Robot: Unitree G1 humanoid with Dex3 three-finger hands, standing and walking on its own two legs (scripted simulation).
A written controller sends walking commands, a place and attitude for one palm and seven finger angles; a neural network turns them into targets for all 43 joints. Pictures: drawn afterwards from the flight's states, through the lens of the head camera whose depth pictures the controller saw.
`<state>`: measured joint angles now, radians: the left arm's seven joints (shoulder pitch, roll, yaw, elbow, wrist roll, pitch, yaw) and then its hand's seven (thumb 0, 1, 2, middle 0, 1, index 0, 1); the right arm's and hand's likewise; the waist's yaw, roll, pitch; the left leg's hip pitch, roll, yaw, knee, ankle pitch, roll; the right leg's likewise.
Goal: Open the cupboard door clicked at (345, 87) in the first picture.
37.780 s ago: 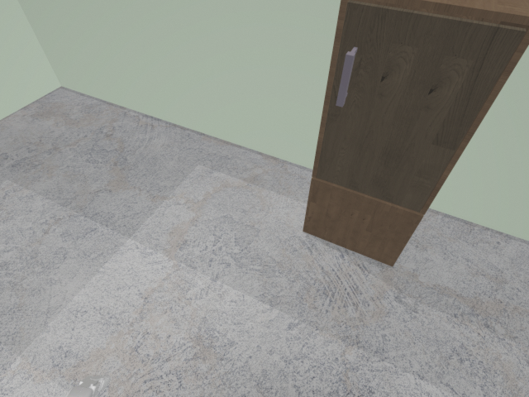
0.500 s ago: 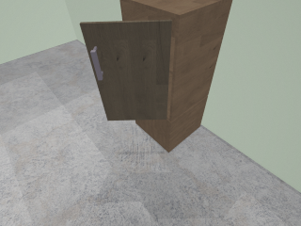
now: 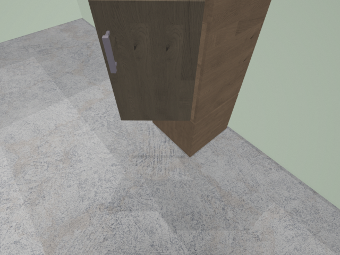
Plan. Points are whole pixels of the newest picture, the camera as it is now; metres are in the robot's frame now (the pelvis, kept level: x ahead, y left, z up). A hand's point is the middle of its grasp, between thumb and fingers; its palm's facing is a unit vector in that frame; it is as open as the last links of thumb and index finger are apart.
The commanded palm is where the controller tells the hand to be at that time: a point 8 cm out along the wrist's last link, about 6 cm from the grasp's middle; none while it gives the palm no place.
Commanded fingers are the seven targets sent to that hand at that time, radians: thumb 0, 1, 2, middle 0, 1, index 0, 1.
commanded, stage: come to a stop and stand still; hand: left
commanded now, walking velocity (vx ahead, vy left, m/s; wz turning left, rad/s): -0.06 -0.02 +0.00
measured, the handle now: (110, 52) +0.77 +0.26 +0.05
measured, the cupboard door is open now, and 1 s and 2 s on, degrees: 49 49 49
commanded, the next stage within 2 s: look again from close up in 0.36 s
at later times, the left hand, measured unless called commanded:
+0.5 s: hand out of the picture +0.02 +0.17 -0.17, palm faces +0.06 -0.98 -0.21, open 7.2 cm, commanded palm none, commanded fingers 0.00 0.90 0.90 -0.20 -0.30 -0.20 -0.30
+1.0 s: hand out of the picture -0.03 +0.16 -0.17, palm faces +0.06 -0.99 -0.16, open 7.4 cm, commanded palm none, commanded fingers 0.00 0.90 0.90 -0.20 -0.30 -0.20 -0.30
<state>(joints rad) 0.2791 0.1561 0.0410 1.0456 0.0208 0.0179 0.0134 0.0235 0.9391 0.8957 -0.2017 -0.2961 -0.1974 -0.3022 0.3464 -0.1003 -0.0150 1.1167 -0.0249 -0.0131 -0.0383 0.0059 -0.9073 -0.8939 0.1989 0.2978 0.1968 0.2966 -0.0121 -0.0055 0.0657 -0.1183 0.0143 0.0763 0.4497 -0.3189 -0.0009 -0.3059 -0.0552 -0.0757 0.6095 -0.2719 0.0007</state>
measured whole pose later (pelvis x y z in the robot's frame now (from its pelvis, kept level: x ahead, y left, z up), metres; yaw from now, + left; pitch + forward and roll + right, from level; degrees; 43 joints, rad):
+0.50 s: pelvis +0.01 -0.01 +0.01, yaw +1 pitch -1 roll +0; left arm 0.27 0.15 0.02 1.11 0.01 -0.01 0.04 0.00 0.94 0.90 -0.20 -0.30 -0.20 -0.30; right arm 0.27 -0.14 -0.02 1.15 -0.01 -0.01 -0.03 0.01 -0.92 -0.89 0.20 0.30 0.19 0.30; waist 0.01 0.02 0.03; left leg -0.07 0.05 0.05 0.40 -0.31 -0.02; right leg -0.19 -0.02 -0.10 0.42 -0.21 -0.01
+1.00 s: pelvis +0.00 +0.01 +0.01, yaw +0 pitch -1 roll +0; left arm 0.33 0.10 0.00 1.14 0.02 -0.01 0.04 0.00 0.91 0.90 -0.20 -0.30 -0.20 -0.30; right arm 0.35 -0.10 -0.01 1.16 -0.01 -0.02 -0.03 0.00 -0.91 -0.89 0.20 0.30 0.19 0.30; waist 0.01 0.01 0.03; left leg -0.08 0.01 0.08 0.38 -0.29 0.01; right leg -0.20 -0.05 -0.08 0.41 -0.18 0.01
